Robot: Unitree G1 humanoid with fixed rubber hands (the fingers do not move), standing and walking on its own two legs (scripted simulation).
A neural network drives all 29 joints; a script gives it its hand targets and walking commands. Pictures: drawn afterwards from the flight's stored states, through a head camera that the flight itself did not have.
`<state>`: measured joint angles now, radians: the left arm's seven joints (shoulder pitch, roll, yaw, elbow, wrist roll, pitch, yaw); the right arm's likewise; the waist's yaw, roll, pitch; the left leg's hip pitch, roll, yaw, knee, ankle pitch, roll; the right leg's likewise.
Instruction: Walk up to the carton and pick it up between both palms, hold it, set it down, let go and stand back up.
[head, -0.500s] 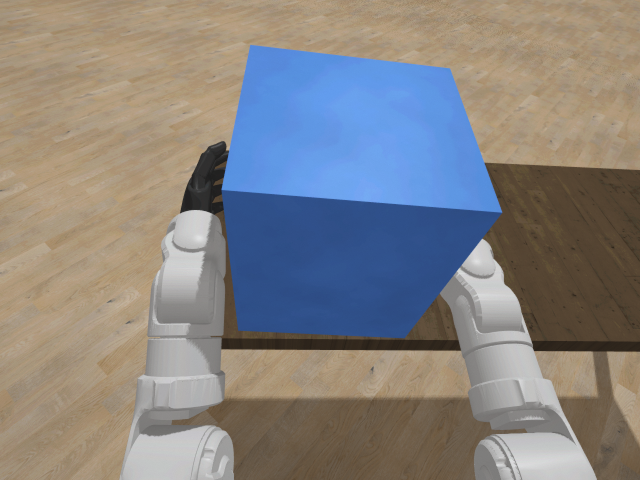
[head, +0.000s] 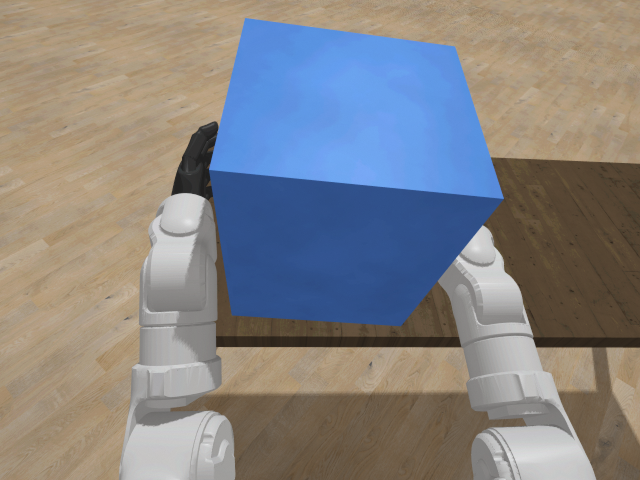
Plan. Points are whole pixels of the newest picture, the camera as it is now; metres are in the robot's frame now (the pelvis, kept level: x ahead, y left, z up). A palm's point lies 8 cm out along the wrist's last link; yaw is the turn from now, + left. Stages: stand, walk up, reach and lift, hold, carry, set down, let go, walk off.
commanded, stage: hold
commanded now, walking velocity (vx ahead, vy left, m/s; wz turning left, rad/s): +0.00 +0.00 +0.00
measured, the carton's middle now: (333, 192) +0.37 -0.03 +0.19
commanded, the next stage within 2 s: none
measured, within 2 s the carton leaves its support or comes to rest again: neither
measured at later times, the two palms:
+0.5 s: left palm (147, 201) +0.35 +0.16 +0.20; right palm (434, 198) +0.36 -0.14 +0.19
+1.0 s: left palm (173, 197) +0.37 +0.14 +0.19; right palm (446, 208) +0.36 -0.16 +0.17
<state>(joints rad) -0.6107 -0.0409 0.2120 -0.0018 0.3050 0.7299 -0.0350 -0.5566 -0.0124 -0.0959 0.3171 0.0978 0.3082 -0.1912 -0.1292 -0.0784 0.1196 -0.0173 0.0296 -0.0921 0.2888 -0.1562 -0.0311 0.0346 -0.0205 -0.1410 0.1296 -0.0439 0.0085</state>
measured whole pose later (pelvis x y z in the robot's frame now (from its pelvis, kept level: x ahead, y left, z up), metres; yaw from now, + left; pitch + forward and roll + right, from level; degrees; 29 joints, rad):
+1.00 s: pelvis +0.00 +0.00 +0.00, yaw -1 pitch -7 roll -1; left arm -0.62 -0.03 0.23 -0.10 0.32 0.87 -0.05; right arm -0.59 -0.02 -0.07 0.28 0.13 0.42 -0.20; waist -0.09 -0.08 0.13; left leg 0.00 0.04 -0.08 0.29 -0.16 -0.04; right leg 0.04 -0.01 -0.13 0.14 -0.05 0.00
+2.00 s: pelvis +0.00 +0.00 +0.00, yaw -1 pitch -9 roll -1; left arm -0.59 -0.06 0.23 -0.20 0.34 0.88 -0.06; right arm -0.57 -0.05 -0.02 0.23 0.19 0.40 -0.23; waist -0.07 -0.08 0.14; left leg 0.03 0.04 -0.08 0.28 -0.15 -0.04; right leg 0.07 -0.01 -0.13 0.13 -0.04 0.00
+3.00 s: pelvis -0.01 +0.00 +0.00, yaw -1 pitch -7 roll -1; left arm -0.61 -0.05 0.23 -0.13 0.32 0.85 -0.04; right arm -0.60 -0.02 -0.08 0.26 0.12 0.41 -0.19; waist -0.10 -0.08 0.12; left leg -0.03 0.04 -0.08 0.30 -0.15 -0.04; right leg 0.02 -0.01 -0.13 0.14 -0.03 0.00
